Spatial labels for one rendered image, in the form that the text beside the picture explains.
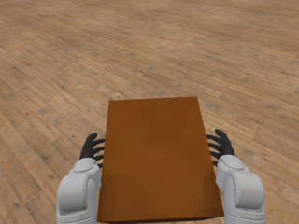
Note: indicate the left robot hand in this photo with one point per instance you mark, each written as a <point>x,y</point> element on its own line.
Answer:
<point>88,151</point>

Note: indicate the right robot hand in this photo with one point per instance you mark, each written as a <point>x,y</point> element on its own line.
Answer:
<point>224,147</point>

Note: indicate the carton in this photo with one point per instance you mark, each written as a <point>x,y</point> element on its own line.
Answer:
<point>157,165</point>

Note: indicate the robot right forearm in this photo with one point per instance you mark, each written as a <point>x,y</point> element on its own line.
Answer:
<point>243,192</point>

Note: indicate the robot left forearm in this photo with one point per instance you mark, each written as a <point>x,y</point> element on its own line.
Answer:
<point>76,194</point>

